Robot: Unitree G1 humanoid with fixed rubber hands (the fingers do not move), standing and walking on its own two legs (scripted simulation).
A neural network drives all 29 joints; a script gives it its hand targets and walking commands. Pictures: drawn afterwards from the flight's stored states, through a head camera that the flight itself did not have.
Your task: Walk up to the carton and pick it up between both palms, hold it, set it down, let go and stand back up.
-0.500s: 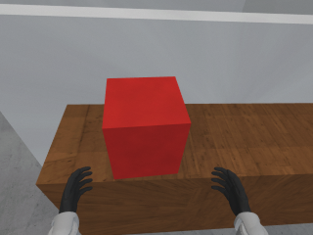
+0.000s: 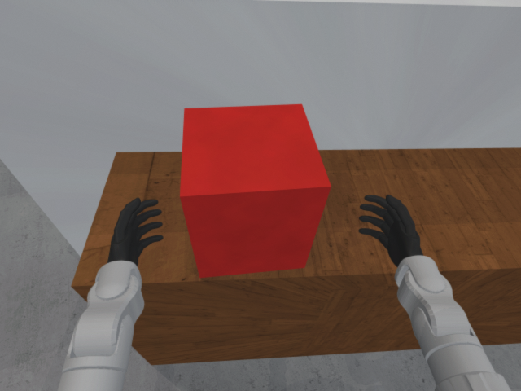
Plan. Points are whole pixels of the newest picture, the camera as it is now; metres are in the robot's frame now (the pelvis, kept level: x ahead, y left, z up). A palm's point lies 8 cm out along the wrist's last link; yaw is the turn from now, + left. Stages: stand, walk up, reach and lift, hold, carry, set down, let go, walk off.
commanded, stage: reach and lift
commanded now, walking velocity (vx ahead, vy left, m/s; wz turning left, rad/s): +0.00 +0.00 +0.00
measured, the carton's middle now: (249, 194) +0.47 +0.06 +0.01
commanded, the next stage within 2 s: none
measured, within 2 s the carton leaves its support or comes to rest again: neither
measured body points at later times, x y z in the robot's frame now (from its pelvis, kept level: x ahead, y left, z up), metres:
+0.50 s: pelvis +0.01 +0.00 +0.00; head +0.05 +0.00 +0.45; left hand +0.37 +0.24 +0.11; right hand +0.44 -0.17 +0.11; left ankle +0.05 +0.16 -0.75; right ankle -0.03 -0.11 -0.75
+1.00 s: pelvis +0.01 +0.00 +0.00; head +0.06 +0.01 +0.44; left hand +0.43 +0.25 +0.16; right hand +0.50 -0.16 +0.16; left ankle +0.05 +0.16 -0.75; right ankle -0.03 -0.11 -0.75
